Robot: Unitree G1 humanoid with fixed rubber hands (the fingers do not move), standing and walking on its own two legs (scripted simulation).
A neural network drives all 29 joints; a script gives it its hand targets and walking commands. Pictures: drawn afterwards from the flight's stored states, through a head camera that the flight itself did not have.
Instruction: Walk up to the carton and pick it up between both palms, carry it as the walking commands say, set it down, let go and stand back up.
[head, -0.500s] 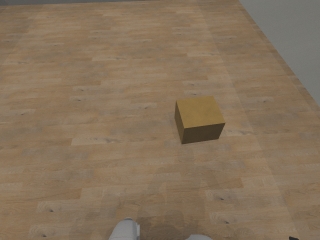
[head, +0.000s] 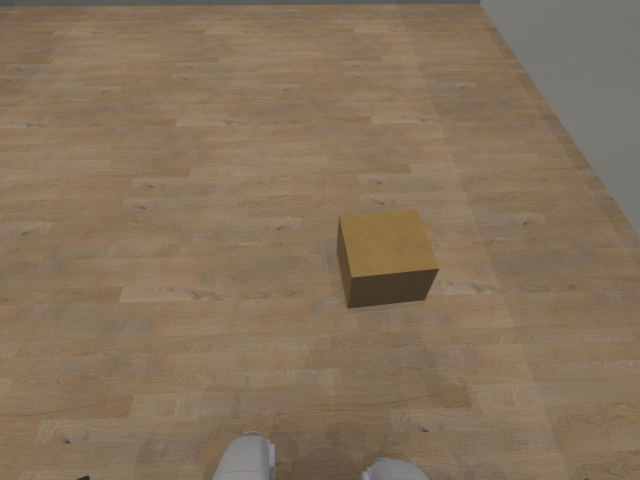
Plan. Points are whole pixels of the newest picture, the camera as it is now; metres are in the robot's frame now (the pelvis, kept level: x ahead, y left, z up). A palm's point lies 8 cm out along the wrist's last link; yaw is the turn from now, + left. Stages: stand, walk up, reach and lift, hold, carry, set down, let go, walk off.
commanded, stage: walk up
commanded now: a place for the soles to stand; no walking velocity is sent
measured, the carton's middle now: (382, 258) +0.84 -0.23 -0.63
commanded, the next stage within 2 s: none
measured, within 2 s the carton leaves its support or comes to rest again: neither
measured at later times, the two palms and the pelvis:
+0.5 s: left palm out of the picture +0.12 +0.25 -0.10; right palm out of the picture +0.11 -0.42 -0.09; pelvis +0.05 -0.08 +0.00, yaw +1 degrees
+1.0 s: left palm (183, 475) +0.15 +0.19 -0.10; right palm out of the picture +0.14 -0.49 -0.09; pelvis +0.08 -0.15 -0.01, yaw +1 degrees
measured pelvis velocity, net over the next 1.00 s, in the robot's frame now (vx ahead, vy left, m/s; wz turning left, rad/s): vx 0.08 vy -0.15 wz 0.02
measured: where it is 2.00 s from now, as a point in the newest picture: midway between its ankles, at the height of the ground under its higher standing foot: outside the picture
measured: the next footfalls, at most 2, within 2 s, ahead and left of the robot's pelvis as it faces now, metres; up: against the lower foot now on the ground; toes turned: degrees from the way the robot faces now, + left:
left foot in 0.10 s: +0.13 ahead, +0.15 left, +0.00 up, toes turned +4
right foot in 0.34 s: +0.11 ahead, -0.17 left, +0.00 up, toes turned -3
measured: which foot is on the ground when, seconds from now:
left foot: up 0.00-0.08, down 0.10-0.32, up 0.34-0.60, down 0.62-0.84, up 0.86-1.00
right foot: down 0.00-0.10, up 0.12-0.32, down 0.34-0.62, up 0.64-0.84, down 0.86-1.00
